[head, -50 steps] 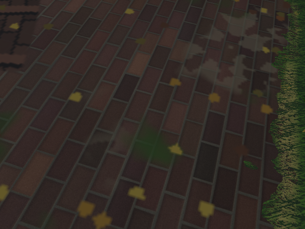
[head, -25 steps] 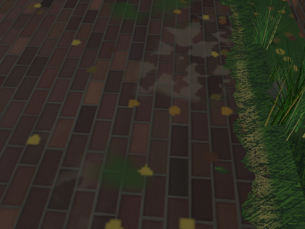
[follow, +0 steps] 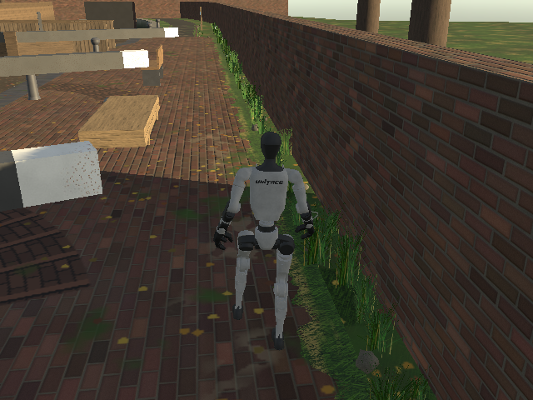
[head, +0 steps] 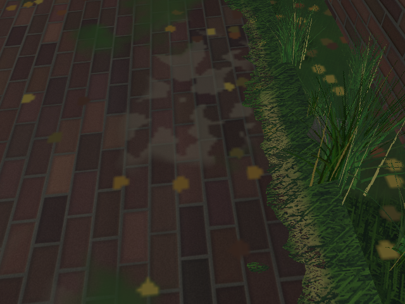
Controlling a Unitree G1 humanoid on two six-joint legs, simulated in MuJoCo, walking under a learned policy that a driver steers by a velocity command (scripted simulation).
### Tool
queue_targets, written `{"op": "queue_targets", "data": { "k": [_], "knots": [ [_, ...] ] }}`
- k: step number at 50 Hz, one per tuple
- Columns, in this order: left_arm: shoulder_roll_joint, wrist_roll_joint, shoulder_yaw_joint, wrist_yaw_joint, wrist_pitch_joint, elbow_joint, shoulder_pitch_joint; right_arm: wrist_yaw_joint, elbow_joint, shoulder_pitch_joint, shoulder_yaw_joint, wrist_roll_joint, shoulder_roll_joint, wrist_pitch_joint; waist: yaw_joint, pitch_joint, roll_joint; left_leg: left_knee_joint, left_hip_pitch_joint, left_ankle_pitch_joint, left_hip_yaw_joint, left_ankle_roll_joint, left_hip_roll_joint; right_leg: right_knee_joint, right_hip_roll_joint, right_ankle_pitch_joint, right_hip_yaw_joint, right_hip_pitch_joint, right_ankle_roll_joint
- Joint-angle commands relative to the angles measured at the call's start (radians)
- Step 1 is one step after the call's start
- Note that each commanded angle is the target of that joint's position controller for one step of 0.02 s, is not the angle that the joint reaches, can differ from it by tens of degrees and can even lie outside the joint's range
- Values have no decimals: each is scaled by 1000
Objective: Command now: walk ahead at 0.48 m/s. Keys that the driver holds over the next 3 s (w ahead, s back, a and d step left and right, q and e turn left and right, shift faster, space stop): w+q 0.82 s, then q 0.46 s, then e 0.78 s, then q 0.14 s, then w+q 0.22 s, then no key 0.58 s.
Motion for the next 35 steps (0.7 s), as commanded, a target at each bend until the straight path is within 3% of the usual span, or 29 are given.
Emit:
{"op": "queue_targets", "data": {
  "k": [1,4,7,9,10,11,12,13,14,15,16,17,18,19,22,26,28,30,32,34,35],
  "knots": [
    [176,-3,48,11,-22,-29,2,15,-70,-111,4,16,-29,-13,29,22,-124,-162,54,163,35,11,-19,-139,-231,231,78,-29,-113],
    [184,-3,51,9,-22,11,38,36,-93,-175,6,28,-34,-18,51,68,-105,-246,22,166,30,47,-29,-145,-276,216,62,57,-113],
    [189,-4,56,13,-8,41,54,58,-114,-200,7,28,-37,-22,48,74,-95,-291,-13,57,31,93,-54,-92,-317,354,33,181,-101],
    [206,-1,60,21,3,42,39,64,-113,-157,-2,23,-54,-21,15,22,-116,-296,75,-38,69,128,-105,5,-314,670,-5,228,-78],
    [217,3,62,26,11,39,33,60,-101,-97,-15,20,-79,-17,-16,-38,-139,-281,166,-88,102,148,-144,98,-304,886,-22,248,-65],
    [220,8,60,32,22,31,16,54,-72,30,-37,18,-115,-14,-86,-122,-136,-301,333,-84,132,177,-186,274,-273,1037,-60,229,-43],
    [213,14,53,40,22,14,8,41,-50,180,-57,21,-161,-8,-163,-214,-112,-295,618,-23,33,225,-123,505,-252,930,-80,48,-7],
    [114,28,20,29,1,-26,116,32,-47,295,-85,9,-272,-5,-127,-376,120,-287,1058,-110,-475,425,162,954,-92,330,-94,-394,83],
    [121,25,9,14,-30,-16,104,31,-32,321,-70,31,-196,-3,-146,-472,149,-454,1177,-228,-797,479,241,1099,10,-316,46,-574,96],
    [182,-20,26,-2,-53,-51,-11,21,-38,277,-56,30,-151,5,-165,-322,86,-486,1085,-316,-663,412,206,1132,-61,-260,98,-679,82],
    [179,-27,20,-6,-69,-78,-86,15,-52,217,-52,27,-136,10,-147,-206,0,-510,926,-290,-545,373,170,1064,-109,-187,80,-686,69],
    [169,-5,20,-3,-76,-88,-124,12,-62,163,-45,22,-121,14,-108,-108,-71,-537,763,-192,-464,353,131,964,-137,-145,59,-657,70],
    [170,14,26,2,-72,-90,-118,8,-75,131,-37,11,-106,13,-70,-63,-70,-570,648,-99,-408,348,100,903,-162,-111,54,-598,78],
    [163,19,26,2,-63,-91,-98,5,-84,107,-38,6,-108,15,-42,-48,-26,-591,572,-33,-390,359,80,869,-168,-106,49,-552,94],
    [122,30,13,10,-41,-88,-85,-8,-70,99,-42,16,-120,12,-19,-26,-5,-610,433,92,-273,352,31,712,-171,-57,4,-503,144],
    [75,25,-6,8,-46,-124,-257,-25,-38,157,-54,30,-154,23,-88,-20,10,-583,350,10,-199,277,-46,380,-109,255,-19,-384,166],
    [87,8,-1,2,-52,-135,-313,-29,-19,203,-56,35,-159,32,-113,-30,26,-561,384,-61,-244,259,-32,294,-80,318,-6,-344,166],
    [115,0,12,-3,-58,-141,-328,-32,-10,223,-56,41,-151,40,-110,-35,42,-506,460,-119,-312,241,-7,228,-80,290,30,-335,150],
    [142,-4,29,-6,-63,-135,-303,-34,-10,218,-56,36,-145,46,-86,-41,65,-438,523,-128,-376,220,22,201,-85,205,46,-305,119],
    [171,0,52,0,-70,-108,-179,-29,-19,203,-46,28,-110,50,-13,-91,66,-304,504,-86,-365,178,-20,146,-102,160,28,-113,64],
    [218,18,68,9,-72,-101,-51,-22,-36,208,-23,16,-46,45,44,-216,-20,-56,415,-178,-296,143,-78,157,-249,93,158,114,-1]
  ]
}}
